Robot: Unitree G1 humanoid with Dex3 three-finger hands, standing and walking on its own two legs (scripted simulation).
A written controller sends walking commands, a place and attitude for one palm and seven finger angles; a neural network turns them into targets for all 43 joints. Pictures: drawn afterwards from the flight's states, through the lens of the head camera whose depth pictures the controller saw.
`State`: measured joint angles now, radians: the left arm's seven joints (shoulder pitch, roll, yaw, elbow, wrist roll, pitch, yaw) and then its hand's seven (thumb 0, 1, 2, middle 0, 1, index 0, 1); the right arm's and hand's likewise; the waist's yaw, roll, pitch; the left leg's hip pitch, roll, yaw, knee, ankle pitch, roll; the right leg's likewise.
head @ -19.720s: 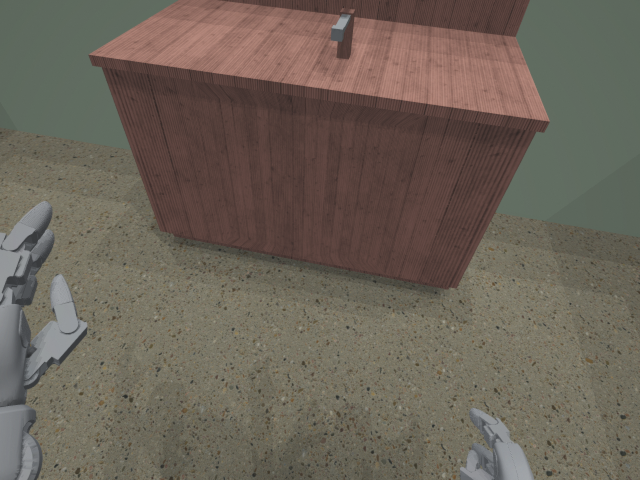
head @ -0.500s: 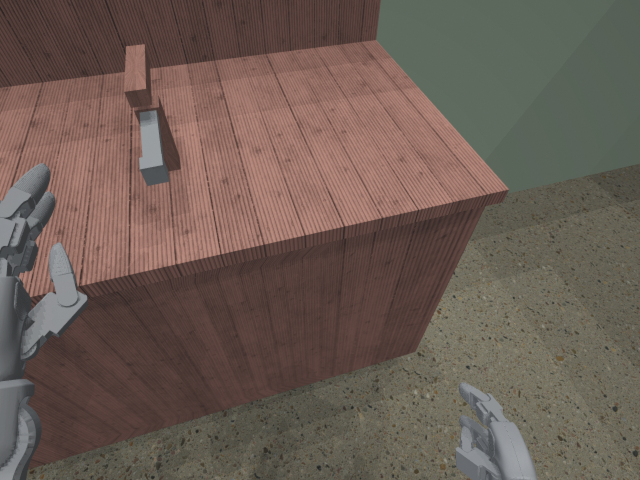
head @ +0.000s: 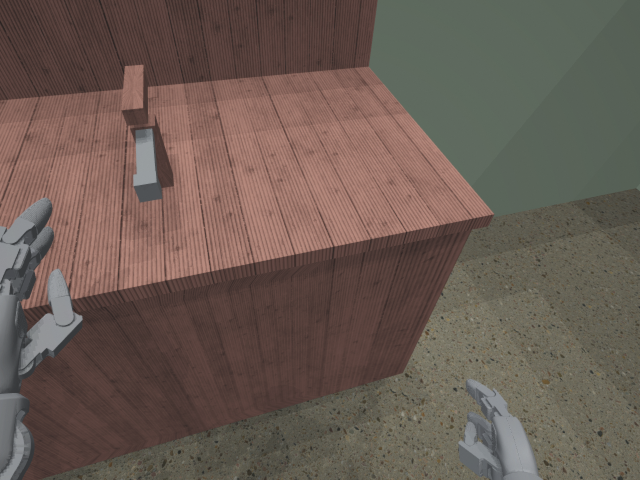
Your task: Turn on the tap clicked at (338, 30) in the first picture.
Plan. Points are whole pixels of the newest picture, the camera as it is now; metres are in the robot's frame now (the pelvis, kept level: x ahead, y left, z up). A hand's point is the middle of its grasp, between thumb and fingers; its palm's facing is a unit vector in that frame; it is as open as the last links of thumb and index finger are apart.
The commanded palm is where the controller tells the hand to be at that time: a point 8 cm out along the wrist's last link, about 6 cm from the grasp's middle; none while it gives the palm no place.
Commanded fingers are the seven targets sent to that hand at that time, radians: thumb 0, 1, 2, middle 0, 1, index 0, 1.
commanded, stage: come to a stop and stand still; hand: left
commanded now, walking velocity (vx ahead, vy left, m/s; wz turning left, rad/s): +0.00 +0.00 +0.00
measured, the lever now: (147, 186) +0.43 +0.27 +0.14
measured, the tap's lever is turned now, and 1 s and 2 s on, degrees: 2 2 2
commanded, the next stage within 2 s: look again from close up in 0.02 s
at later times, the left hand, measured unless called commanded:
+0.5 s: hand (56, 341) +0.20 +0.26 +0.15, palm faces +0.42 -0.83 -0.35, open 7.4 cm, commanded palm +0.14 +0.29 +0.17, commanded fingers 0.00 0.90 0.90 -0.20 -0.30 -0.20 -0.30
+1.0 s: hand (131, 288) +0.26 +0.22 +0.15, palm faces +0.47 -0.84 -0.29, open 7.4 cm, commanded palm +0.20 +0.24 +0.17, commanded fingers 0.00 0.90 0.90 -0.20 -0.30 -0.20 -0.30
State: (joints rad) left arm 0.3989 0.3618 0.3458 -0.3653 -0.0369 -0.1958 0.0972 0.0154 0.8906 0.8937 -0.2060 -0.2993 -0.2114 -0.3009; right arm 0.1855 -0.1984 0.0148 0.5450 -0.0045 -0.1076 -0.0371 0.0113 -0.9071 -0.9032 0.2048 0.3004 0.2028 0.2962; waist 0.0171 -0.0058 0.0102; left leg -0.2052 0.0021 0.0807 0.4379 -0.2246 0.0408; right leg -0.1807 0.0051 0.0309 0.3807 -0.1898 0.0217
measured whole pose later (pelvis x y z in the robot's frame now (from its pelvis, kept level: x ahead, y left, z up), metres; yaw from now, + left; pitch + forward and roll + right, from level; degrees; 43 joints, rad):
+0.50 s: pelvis -0.01 +0.00 +0.00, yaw +1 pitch -1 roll -1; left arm 0.41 0.34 0.33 -0.39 -0.03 -0.17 0.12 0.02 0.89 0.89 -0.20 -0.30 -0.21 -0.30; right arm 0.23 -0.19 0.02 0.56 -0.01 -0.08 -0.05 0.01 -0.91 -0.90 0.21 0.30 0.20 0.30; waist 0.03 -0.01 0.02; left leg -0.20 -0.01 0.06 0.39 -0.18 0.05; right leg -0.16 -0.01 0.01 0.33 -0.15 0.03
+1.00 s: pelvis +0.05 -0.04 -0.02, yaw +1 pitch +0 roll +0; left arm 0.38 0.34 0.35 -0.51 -0.06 -0.16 0.15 0.02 0.89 0.89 -0.20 -0.30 -0.21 -0.30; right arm 0.21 -0.21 0.00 0.58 0.01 -0.07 -0.03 0.01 -0.91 -0.90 0.21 0.30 0.20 0.30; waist 0.05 -0.05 0.03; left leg -0.27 0.03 0.08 0.64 -0.33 0.02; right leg -0.27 0.07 0.01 0.71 -0.40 -0.05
